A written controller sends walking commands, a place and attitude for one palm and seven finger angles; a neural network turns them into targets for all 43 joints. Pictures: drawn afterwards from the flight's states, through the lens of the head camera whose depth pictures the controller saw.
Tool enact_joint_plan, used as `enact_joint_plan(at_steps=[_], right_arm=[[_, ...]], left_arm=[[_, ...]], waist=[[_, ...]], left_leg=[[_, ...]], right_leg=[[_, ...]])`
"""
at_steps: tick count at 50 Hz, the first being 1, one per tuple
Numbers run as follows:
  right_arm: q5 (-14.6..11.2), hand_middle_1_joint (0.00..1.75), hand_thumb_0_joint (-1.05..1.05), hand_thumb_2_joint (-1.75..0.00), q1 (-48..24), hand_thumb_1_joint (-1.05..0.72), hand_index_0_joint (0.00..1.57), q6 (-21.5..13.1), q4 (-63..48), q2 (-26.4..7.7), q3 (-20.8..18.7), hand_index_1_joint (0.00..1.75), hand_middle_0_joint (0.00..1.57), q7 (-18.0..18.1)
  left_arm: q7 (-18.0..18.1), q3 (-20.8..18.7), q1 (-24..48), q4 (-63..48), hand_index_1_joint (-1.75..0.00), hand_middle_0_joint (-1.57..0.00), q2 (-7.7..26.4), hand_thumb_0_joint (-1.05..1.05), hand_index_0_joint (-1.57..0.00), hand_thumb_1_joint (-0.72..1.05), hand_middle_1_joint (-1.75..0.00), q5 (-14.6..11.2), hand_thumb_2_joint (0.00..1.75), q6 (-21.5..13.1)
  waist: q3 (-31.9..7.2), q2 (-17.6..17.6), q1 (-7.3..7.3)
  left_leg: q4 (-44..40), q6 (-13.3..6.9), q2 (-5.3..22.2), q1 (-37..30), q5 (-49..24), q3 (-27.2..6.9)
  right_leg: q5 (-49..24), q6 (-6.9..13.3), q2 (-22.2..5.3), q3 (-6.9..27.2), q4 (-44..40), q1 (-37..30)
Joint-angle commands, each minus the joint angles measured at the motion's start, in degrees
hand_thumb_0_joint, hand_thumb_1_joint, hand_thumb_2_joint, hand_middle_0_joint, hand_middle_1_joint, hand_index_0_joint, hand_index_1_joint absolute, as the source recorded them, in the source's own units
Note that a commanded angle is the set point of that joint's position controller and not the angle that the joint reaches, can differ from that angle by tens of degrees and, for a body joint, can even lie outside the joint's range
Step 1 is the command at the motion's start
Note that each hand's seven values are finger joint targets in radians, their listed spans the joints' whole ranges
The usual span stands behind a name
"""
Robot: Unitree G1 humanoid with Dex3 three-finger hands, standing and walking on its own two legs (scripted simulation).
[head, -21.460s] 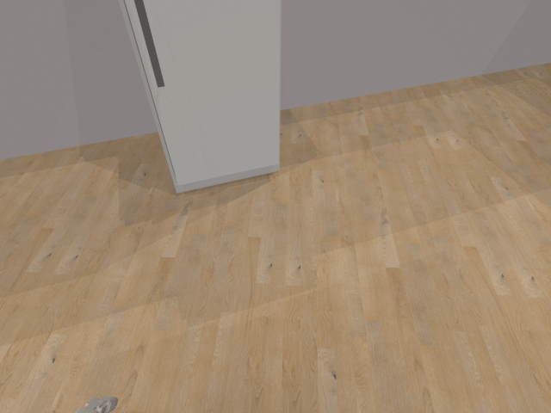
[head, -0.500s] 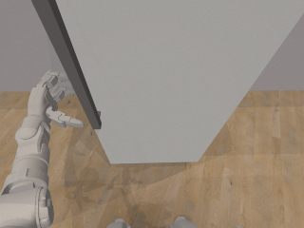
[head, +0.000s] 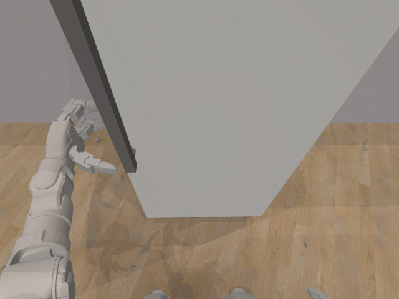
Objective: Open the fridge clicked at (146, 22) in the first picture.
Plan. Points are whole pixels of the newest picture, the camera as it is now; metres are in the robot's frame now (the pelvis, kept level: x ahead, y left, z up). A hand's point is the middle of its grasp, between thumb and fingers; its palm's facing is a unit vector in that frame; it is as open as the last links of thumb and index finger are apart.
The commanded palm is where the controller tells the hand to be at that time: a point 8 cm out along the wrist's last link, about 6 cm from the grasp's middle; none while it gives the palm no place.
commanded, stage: slide the fingers in behind the handle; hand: left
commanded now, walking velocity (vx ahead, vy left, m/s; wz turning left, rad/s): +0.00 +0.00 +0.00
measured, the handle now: (107, 91) +0.46 +0.18 +0.15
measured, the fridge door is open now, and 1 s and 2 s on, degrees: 0 0 0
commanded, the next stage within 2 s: grip the handle and tug to test in 1.30 s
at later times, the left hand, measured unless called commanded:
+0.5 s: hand (106, 138) +0.41 +0.19 +0.08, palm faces +0.01 -1.00 -0.01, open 13.9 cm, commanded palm +0.38 +0.24 +0.08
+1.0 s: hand (124, 137) +0.41 +0.16 +0.08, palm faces +0.02 -1.00 -0.01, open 14.0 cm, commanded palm +0.38 +0.22 +0.08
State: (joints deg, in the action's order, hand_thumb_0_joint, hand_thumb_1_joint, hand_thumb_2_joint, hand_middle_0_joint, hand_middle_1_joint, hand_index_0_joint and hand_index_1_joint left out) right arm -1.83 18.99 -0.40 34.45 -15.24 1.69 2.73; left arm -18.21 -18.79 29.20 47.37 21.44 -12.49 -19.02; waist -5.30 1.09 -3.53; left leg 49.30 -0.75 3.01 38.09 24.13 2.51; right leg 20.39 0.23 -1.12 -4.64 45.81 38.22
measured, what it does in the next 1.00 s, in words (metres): stands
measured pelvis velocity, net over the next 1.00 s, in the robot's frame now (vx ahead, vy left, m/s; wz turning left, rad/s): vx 0.00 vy -0.01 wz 0.00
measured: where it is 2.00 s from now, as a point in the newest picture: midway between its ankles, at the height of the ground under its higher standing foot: outside the picture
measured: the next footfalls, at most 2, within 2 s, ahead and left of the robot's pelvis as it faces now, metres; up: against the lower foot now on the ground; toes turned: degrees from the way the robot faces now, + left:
none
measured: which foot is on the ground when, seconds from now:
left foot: down 0.00-1.00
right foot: down 0.00-1.00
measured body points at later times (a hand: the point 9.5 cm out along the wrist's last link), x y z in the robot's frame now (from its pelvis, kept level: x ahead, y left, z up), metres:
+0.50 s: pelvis +0.00 +0.00 +0.00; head +0.07 +0.01 +0.45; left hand +0.40 +0.25 +0.08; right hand +0.09 -0.25 -0.11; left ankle +0.00 +0.11 -0.70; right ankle +0.02 -0.12 -0.70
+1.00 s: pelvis +0.00 -0.01 +0.00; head +0.06 -0.01 +0.45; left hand +0.41 +0.21 +0.08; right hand +0.09 -0.26 -0.12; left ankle +0.00 +0.11 -0.70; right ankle +0.02 -0.12 -0.70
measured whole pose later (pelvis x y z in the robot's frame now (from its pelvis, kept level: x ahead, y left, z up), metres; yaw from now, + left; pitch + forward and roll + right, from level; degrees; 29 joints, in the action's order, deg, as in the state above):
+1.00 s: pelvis +0.00 -0.01 +0.00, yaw +0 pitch +12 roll -1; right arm -1.5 18.1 -0.4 35.6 -14.3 1.4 1.7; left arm -10.0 -14.5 29.3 45.7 16.1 -9.7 -18.7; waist -5.1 1.6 -3.6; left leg 47.6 0.0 3.0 35.8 23.4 2.8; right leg 20.6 1.0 -1.0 -4.2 45.9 36.9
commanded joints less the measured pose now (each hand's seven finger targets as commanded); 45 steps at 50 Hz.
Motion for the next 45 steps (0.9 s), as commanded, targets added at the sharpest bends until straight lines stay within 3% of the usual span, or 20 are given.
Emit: enact_joint_plan(at_steps=[1, 3, 4, 5, 7, 10, 14, 18, 19, 22, 23, 24, 26, 29, 31, 32, 36, 41, 44, 45], right_arm=[[-0.1, 0.3, 0.0, -0.9, 2.8, -0.9, 0.2, -2.2, -5.1, -8.7, -3.1, 0.3, 0.2, 0.7], [0.1, 0.3, 0.0, -0.9, 2.9, -0.9, 0.2, -2.4, -5.5, -8.5, -3.2, 0.3, 0.2, 0.5], [0.1, 0.3, 0.0, -0.9, 3.0, -0.9, 0.2, -2.6, -5.7, -8.3, -3.2, 0.3, 0.2, 0.4], [0.2, 0.3, 0.0, -0.9, 3.0, -0.9, 0.2, -2.7, -5.6, -8.2, -3.4, 0.3, 0.2, 0.2], [0.3, 0.3, 0.0, -0.9, 3.3, -0.9, 0.2, -2.6, -5.5, -8.5, -3.3, 0.3, 0.2, 0.1], [0.0, 0.3, 0.0, -0.9, 2.3, -0.9, 0.2, -2.7, -5.5, -8.1, -3.3, 0.3, 0.2, 0.0], [0.0, 0.3, 0.0, -0.9, 2.2, -0.9, 0.2, -2.1, -5.0, -8.4, -3.1, 0.3, 0.2, 0.2], [0.2, 0.3, 0.0, -0.9, 2.2, -0.9, 0.2, -2.1, -5.7, -8.1, -3.0, 0.3, 0.2, 0.1], [0.1, 0.3, 0.0, -0.9, 2.1, -0.9, 0.2, -2.2, -5.8, -7.8, -3.0, 0.3, 0.2, 0.1], [0.2, 0.3, 0.0, -0.9, 2.6, -0.9, 0.2, -2.4, -5.5, -7.9, -3.4, 0.3, 0.2, -0.1], [0.1, 0.3, 0.0, -0.9, 2.4, -0.9, 0.2, -2.5, -5.6, -7.8, -3.5, 0.3, 0.2, -0.2], [0.1, 0.3, 0.0, -0.9, 2.1, -0.9, 0.2, -2.5, -5.9, -7.6, -3.3, 0.3, 0.2, -0.4], [0.0, 0.3, 0.0, -0.9, 1.9, -0.9, 0.2, -2.6, -5.6, -7.6, -3.6, 0.3, 0.2, -0.4], [0.0, 0.3, 0.0, -0.9, 1.9, -0.9, 0.2, -2.5, -5.3, -7.7, -3.6, 0.3, 0.2, -0.6], [-0.1, 0.3, 0.0, -0.9, 1.6, -0.9, 0.2, -2.3, -5.3, -7.9, -3.5, 0.3, 0.2, -0.4], [0.1, 0.3, 0.0, -0.9, 1.6, -0.9, 0.2, -2.1, -5.2, -8.0, -3.4, 0.3, 0.2, -0.3], [0.2, 0.3, 0.0, -0.9, 1.1, -0.9, 0.2, -2.3, -5.3, -7.4, -3.2, 0.3, 0.2, -0.2], [0.1, 0.3, 0.0, -0.9, 1.0, -0.9, 0.2, -3.1, -4.6, -7.0, -3.3, 0.3, 0.2, -0.4], [0.1, 0.3, 0.0, -0.9, 1.5, -0.9, 0.2, -2.7, -4.3, -7.6, -3.4, 0.3, 0.2, -0.4], [0.0, 0.3, 0.0, -0.9, 1.3, -0.9, 0.2, -2.5, -4.4, -7.6, -3.3, 0.3, 0.2, -0.3]], left_arm=[[1.6, -2.0, 23.9, -11.9, -1.2, -0.3, 13.4, 0.0, -0.3, -0.5, -1.2, 0.0, 0.3, -3.5], [2.3, -1.1, 24.4, -15.3, -1.2, -0.3, 12.7, 0.0, -0.3, -0.5, -1.2, 0.6, 0.3, -4.2], [2.6, 0.0, 23.5, -16.1, -1.2, -0.3, 11.0, 0.0, -0.3, -0.5, -1.2, 0.4, 0.3, -4.2], [3.0, -1.3, 21.7, -17.0, -1.2, -0.3, 11.9, 0.0, -0.3, -0.5, -1.2, 0.3, 0.3, -4.4], [3.4, -1.4, 19.8, -15.8, -1.2, -0.3, 11.8, 0.0, -0.3, -0.5, -1.2, 0.0, 0.3, -4.2], [3.3, 0.9, 20.5, -17.2, -1.2, -0.3, 8.8, 0.0, -0.3, -0.5, -1.2, -0.3, 0.3, -4.0], [3.6, -0.7, 20.2, -12.5, -1.2, -0.3, 10.4, 0.0, -0.3, -0.5, -1.2, 0.1, 0.3, -2.7], [3.7, -1.3, 19.9, -14.6, -1.2, -0.3, 11.3, 0.0, -0.3, -0.5, -1.2, 0.6, 0.3, -3.1], [3.7, 0.3, 20.8, -16.2, -1.2, -0.3, 9.6, 0.0, -0.3, -0.5, -1.2, 0.6, 0.3, -3.5], [4.0, 1.0, 19.7, -16.3, -1.2, -0.3, 8.5, 0.0, -0.3, -0.5, -1.2, 0.4, 0.3, -3.8], [4.1, 1.0, 19.2, -17.5, -1.2, -0.3, 8.2, 0.0, -0.3, -0.5, -1.2, 0.2, 0.3, -3.9], [4.2, 2.3, 17.5, -17.4, -1.2, -0.3, 6.2, 0.0, -0.3, -0.5, -1.2, 0.0, 0.3, -3.7], [4.8, 2.6, 17.9, -19.0, -1.2, -0.3, 5.8, 0.0, -0.3, -0.5, -1.2, -0.1, 0.3, -3.7], [6.2, 3.0, 17.6, -18.1, -1.2, -0.3, 5.2, 0.0, -0.3, -0.5, -1.2, 0.3, 0.3, -3.0], [7.2, 0.9, 16.7, -16.2, -1.2, -0.3, 7.1, 0.0, -0.3, -0.5, -1.2, 0.7, 0.3, -2.4], [7.7, 0.4, 18.3, -16.7, -1.2, -0.3, 8.6, 0.0, -0.3, -0.5, -1.2, 1.2, 0.3, -2.8], [8.8, 1.1, 21.7, -18.2, -1.2, -0.3, 8.0, 0.0, -0.3, -0.5, -1.2, 2.3, 0.3, -4.1], [8.4, 5.0, 22.5, -17.7, -1.2, -0.3, 3.3, 0.0, -0.3, -0.5, -1.2, 1.9, 0.3, -5.4], [8.4, 1.7, 19.2, -13.3, -1.2, -0.3, 6.4, 0.0, -0.3, -0.5, -1.2, 1.7, 0.3, -4.3], [8.4, 1.7, 19.4, -12.3, -1.2, -0.3, 6.7, 0.0, -0.3, -0.5, -1.2, 1.9, 0.3, -3.8]], waist=[[-17.3, 2.5, -1.44], [-20.8, 6.2, -0.78], [-22.1, 6.1, -0.76], [-23.2, 6.6, 0.01], [-22.5, 1.9, -0.36], [-20.8, 3.4, -0.86], [-16.1, -0.2, -1.06], [-19.5, 2.8, 0.02], [-20.0, 4.3, -0.39], [-20.7, 2.4, -0.49], [-21.6, 3.5, -0.27], [-21.0, 3.4, -0.12], [-21.4, 3.7, -0.1], [-19.1, 0.6, -0.47], [-16.8, -0.9, -0.21], [-16.6, -0.6, -0.17], [-18.1, 1.7, -0.3], [-19.4, 2.8, -1.03], [-18.8, -1.7, -0.4], [-16.9, -1.5, -0.42]], left_leg=[[-7.2, -0.4, -2.2, -9.3, -14.5, -3.2], [-7.0, 0.1, -2.1, -13.1, -18.5, -3.8], [-6.7, 0.2, -2.1, -14.7, -20.7, -3.8], [-6.5, 0.4, -2.0, -15.3, -22.4, -3.8], [-6.2, 0.1, -2.0, -13.3, -22.9, -3.6], [-6.8, 0.2, -2.0, -13.2, -21.2, -3.3], [-7.5, -0.2, -2.3, -8.7, -16.1, -3.0], [-7.1, -0.1, -2.4, -10.5, -19.1, -2.9], [-7.0, 0.1, -2.4, -11.9, -20.1, -2.9], [-6.5, 0.1, -2.1, -12.8, -22.0, -3.2], [-6.6, 0.2, -2.1, -13.5, -22.3, -3.1], [-6.9, 0.3, -2.2, -13.6, -22.2, -3.1], [-6.9, 0.5, -2.1, -14.1, -22.7, -3.3], [-7.3, 0.2, -2.1, -12.4, -20.8, -3.2], [-7.8, 0.0, -2.5, -9.6, -17.3, -2.6], [-8.0, -0.1, -2.5, -9.2, -16.5, -2.8], [-7.8, -0.1, -2.7, -10.2, -15.7, -2.6], [-7.3, 0.1, -2.5, -12.5, -16.6, -2.7], [-7.6, -0.1, -2.7, -9.2, -14.7, -2.3], [-8.0, -0.2, -2.8, -7.9, -13.9, -2.1]], right_leg=[[-13.0, 0.8, 2.5, 2.4, -4.5, -9.1], [-14.6, 1.2, 2.6, 2.0, -3.5, -8.7], [-16.1, 1.2, 2.6, 2.0, -3.5, -9.0], [-17.2, 1.2, 2.6, 1.9, -3.3, -9.9], [-19.0, 1.1, 2.8, 1.9, -3.3, -11.7], [-18.0, 0.9, 2.7, 1.8, -3.7, -10.9], [-15.4, 0.8, 2.5, 2.0, -4.5, -10.8], [-17.5, 1.2, 2.4, 2.3, -3.8, -12.2], [-17.8, 1.1, 2.4, 2.1, -3.7, -11.3], [-18.7, 1.1, 2.7, 1.8, -3.5, -11.4], [-18.9, 1.0, 2.6, 1.9, -3.6, -11.6], [-18.7, 1.1, 2.7, 1.7, -3.7, -11.5], [-18.6, 1.1, 2.6, 1.6, -3.7, -11.4], [-18.0, 0.8, 2.7, 1.5, -4.1, -11.3], [-16.7, 0.8, 2.4, 1.9, -4.7, -11.9], [-16.0, 0.9, 2.3, 2.0, -4.6, -12.4], [-15.4, 0.9, 2.2, 2.6, -4.6, -12.4], [-15.9, 1.0, 2.5, 2.4, -4.5, -11.4], [-15.7, 0.7, 2.3, 2.7, -4.8, -13.5], [-15.5, 0.6, 2.1, 2.9, -5.1, -13.6]])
